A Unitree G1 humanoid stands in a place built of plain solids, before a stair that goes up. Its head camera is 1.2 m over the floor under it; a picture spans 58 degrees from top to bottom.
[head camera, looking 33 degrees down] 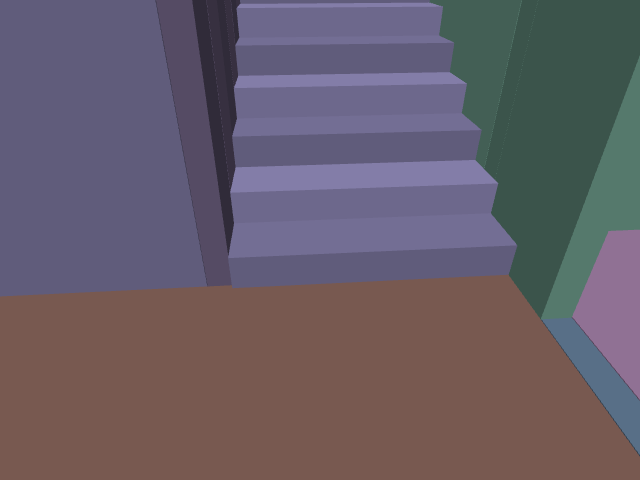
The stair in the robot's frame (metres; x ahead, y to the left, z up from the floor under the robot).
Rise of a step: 0.16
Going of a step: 0.28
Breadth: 1.24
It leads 4 degrees to the left of straight ahead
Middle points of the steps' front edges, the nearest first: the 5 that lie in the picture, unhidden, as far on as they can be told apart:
1.51 -0.24 0.16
1.79 -0.22 0.32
2.07 -0.19 0.48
2.36 -0.17 0.64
2.64 -0.15 0.80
